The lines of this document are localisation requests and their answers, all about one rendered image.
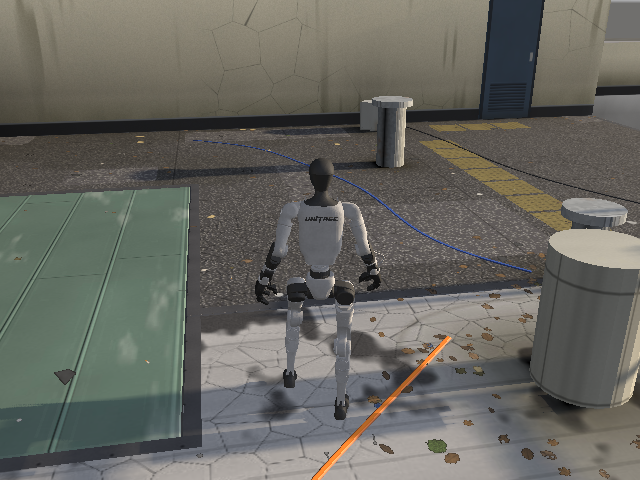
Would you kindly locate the robot right foot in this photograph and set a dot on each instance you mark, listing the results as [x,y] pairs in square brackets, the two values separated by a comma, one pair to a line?
[340,411]

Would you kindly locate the left robot shin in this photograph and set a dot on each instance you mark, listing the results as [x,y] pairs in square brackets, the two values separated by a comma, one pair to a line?
[291,343]

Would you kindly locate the robot right hand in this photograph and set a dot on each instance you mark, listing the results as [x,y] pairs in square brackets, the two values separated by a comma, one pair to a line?
[366,276]

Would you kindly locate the right robot upper arm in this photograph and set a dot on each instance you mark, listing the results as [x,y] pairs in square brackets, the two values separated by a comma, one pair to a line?
[352,211]

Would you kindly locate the left robot upper arm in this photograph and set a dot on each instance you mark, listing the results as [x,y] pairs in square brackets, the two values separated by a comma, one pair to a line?
[288,212]

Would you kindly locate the right robot forearm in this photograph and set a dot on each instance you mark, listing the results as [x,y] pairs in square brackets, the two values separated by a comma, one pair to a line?
[371,262]

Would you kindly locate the robot left hand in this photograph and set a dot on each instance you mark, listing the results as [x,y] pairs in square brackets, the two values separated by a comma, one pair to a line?
[260,289]

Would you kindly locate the left robot forearm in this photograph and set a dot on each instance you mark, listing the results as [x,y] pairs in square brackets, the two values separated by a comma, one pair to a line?
[269,267]

